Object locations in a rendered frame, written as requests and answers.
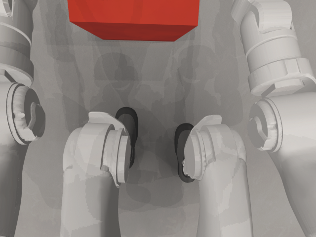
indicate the robot right thigh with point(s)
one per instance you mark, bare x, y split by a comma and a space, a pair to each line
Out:
225, 207

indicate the robot right forearm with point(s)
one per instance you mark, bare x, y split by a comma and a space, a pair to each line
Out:
270, 45

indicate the robot left forearm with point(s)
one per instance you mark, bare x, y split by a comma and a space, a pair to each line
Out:
16, 27

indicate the left robot upper arm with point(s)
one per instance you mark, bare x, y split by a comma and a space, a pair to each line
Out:
22, 120

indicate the robot left foot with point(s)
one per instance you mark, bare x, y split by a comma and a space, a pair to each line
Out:
130, 120

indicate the right robot upper arm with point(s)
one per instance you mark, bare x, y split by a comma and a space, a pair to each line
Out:
285, 127

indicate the carton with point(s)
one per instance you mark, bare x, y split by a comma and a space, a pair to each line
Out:
145, 20

